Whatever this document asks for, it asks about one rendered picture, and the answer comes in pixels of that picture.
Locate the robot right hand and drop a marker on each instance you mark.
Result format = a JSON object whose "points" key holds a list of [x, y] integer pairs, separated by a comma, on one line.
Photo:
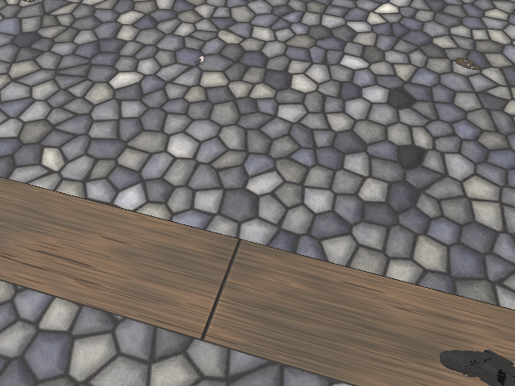
{"points": [[490, 367]]}

